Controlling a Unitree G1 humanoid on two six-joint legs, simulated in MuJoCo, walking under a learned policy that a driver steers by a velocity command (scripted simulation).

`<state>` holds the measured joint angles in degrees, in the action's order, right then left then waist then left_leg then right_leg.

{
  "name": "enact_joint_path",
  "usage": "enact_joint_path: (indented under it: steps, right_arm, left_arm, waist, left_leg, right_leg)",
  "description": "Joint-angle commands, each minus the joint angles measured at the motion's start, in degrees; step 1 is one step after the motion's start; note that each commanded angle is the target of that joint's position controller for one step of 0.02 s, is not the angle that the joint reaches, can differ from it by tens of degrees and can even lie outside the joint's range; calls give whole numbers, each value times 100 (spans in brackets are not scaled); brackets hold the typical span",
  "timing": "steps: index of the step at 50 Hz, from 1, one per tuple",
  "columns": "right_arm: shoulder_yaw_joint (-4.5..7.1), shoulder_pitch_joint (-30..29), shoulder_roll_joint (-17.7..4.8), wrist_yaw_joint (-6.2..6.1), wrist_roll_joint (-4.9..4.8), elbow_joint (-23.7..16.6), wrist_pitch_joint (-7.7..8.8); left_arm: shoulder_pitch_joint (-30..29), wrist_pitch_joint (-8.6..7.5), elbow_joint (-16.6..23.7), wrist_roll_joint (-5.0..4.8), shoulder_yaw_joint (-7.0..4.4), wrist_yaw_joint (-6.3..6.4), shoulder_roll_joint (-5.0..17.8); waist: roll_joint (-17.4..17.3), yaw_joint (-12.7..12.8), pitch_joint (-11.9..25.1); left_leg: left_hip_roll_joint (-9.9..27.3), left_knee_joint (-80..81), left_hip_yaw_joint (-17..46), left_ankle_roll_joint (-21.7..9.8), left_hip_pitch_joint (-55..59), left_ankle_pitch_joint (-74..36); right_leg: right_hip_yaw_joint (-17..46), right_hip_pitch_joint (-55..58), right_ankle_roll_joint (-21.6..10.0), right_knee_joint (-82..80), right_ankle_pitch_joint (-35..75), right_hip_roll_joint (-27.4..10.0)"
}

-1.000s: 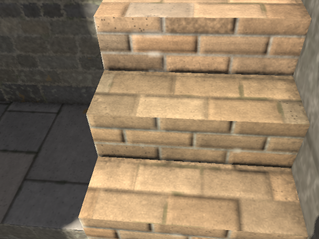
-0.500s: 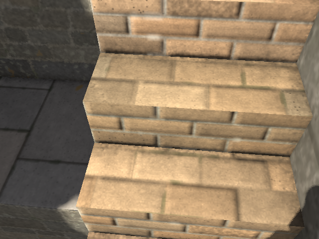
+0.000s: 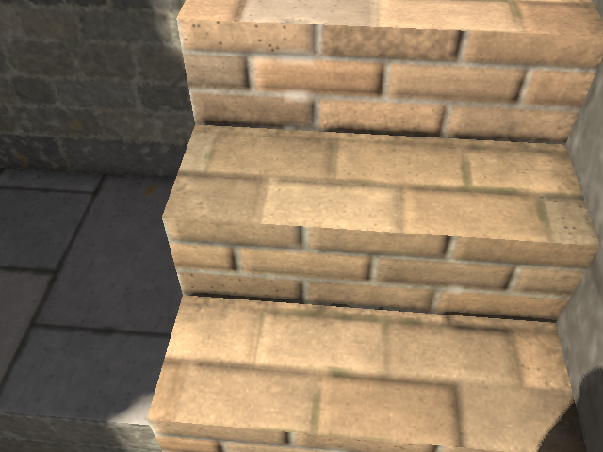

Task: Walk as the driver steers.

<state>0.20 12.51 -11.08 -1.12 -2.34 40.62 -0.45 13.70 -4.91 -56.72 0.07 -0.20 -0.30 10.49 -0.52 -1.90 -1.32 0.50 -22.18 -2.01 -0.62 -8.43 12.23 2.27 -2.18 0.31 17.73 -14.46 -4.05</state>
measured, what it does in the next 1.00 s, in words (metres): stands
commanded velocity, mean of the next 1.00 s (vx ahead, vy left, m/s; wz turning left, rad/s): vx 0.46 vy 0.00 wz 0.00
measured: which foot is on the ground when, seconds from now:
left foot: down 0.00-1.00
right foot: down 0.00-1.00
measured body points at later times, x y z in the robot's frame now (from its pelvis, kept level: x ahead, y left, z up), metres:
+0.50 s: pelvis +0.06 -0.01 +0.00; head +0.06 -0.01 +0.45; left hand +0.20 +0.23 -0.12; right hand +0.22 -0.24 -0.10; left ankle +0.00 +0.11 -0.75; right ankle -0.04 -0.17 -0.74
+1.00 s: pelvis +0.04 -0.03 +0.00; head +0.03 -0.03 +0.45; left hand +0.15 +0.21 -0.13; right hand +0.22 -0.25 -0.09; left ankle +0.00 +0.11 -0.75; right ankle -0.05 -0.17 -0.75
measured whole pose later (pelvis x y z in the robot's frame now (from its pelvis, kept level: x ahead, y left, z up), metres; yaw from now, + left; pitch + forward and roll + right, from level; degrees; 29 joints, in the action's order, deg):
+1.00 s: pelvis +0.04 -0.03 +0.00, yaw -1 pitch -1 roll +0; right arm -1.3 7.2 -11.5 0.8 -0.5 36.3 -1.7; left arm 11.2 -3.9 -52.7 0.8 2.6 -1.5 12.3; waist -1.6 -1.3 0.9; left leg 2.9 -21.5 -1.3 2.0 -5.9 15.0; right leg -2.3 1.0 2.1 15.2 -15.5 -2.9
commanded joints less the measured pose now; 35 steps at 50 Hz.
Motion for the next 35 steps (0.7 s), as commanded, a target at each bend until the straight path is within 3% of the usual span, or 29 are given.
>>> enact_joint_path:
  steps: [1,8,11,14,21,27,28,32,35]
  right_arm:
    - [98,-159,-442,24,50,-558,189]
    - [111,-61,-564,65,162,-639,260]
    - [101,-67,-570,125,213,-643,253]
    - [65,-178,-499,173,289,-693,172]
    - [68,-301,-604,155,316,-786,82]
    - [10,-500,-545,141,314,-890,97]
    - [11,-620,-580,161,320,-957,82]
    - [7,-761,-603,164,307,-1045,14]
    - [-25,-882,-559,167,302,-1111,29]
  left_arm:
    - [-200,-119,352,-60,-97,-25,711]
    - [-210,-84,639,-54,8,70,766]
    - [-99,-27,715,-24,33,59,825]
    - [-187,22,796,26,91,-1,772]
    - [-345,30,885,21,143,-43,895]
    - [-388,43,919,57,144,-24,976]
    - [-342,21,880,48,152,-72,919]
    - [-489,2,955,61,196,-100,830]
    - [-528,3,935,78,193,-110,878]
  waist:
    - [146,-126,-330]
    - [-58,-106,376]
    - [-123,-52,596]
    - [23,-60,709]
    - [16,-68,710]
    - [3,-18,614]
    - [-97,8,553]
    - [-37,21,772]
    - [-10,26,680]
  left_leg:
    - [354,588,489,-239,178,593]
    - [375,181,476,-167,794,-2006]
    - [385,40,450,-187,931,-3081]
    - [403,-41,415,-194,974,-3638]
    - [492,-127,386,-180,1170,-4032]
    - [471,-86,336,-111,900,-3565]
    - [462,-83,320,-116,884,-3635]
    - [502,-145,291,-59,881,-3148]
    - [519,-83,300,-29,715,-2712]
  right_leg:
    - [-17,-725,-770,-358,690,-277]
    - [-162,-388,-705,55,1882,-301]
    - [-247,-209,-653,249,2294,-284]
    - [-271,-126,-616,402,2576,-286]
    - [-347,-321,-639,548,2664,-270]
    - [-324,-95,-626,383,2901,-314]
    - [-327,-135,-634,353,3054,-323]
    - [-301,72,-643,166,3020,-309]
    - [-280,160,-631,37,2971,-351]
Velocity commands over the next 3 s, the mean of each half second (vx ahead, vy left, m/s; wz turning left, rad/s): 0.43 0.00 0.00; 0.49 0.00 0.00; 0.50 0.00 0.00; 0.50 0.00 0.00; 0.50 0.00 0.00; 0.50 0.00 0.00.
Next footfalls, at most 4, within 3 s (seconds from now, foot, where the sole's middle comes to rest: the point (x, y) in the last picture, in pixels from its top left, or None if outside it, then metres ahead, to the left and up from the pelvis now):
none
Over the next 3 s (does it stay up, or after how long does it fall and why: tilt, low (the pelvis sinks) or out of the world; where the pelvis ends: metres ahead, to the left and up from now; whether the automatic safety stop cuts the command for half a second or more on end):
stays up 0.02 -0.02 0.00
